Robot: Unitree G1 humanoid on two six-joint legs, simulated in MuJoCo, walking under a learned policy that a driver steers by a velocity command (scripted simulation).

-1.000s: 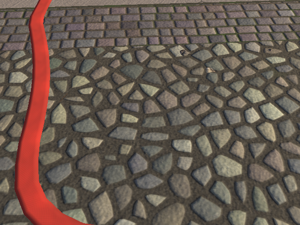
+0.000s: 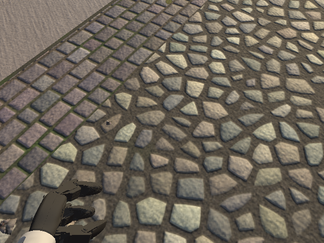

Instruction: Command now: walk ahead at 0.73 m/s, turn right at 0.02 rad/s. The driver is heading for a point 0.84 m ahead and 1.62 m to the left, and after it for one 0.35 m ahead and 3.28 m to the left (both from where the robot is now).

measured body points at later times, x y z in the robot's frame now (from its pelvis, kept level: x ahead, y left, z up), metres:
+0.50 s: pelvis +0.29 +0.05 +0.00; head +0.34 +0.07 +0.45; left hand +0.39 +0.35 -0.10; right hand +0.51 -0.19 -0.09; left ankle +0.39 +0.13 -0.71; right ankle +0.19 -0.09 -0.62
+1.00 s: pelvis +0.41 +0.01 +0.03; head +0.45 +0.03 +0.48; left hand +0.31 +0.33 -0.06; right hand +0.76 -0.06 -0.04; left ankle +0.34 +0.10 -0.65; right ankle +0.54 -0.04 -0.71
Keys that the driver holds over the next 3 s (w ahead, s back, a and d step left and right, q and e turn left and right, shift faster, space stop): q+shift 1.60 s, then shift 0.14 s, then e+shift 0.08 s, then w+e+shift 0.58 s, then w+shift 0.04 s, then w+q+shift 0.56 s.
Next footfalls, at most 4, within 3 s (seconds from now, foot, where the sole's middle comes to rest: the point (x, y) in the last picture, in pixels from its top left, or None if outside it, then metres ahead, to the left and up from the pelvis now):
0.42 left None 0.43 0.14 -0.75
0.90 right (156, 214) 0.56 -0.01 -0.75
1.34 left None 0.30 0.11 -0.75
1.80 right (124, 226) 0.52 0.12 -0.74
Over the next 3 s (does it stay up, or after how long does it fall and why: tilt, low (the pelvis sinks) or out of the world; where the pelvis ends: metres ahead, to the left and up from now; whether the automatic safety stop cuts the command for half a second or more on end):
stays up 0.80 0.75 0.01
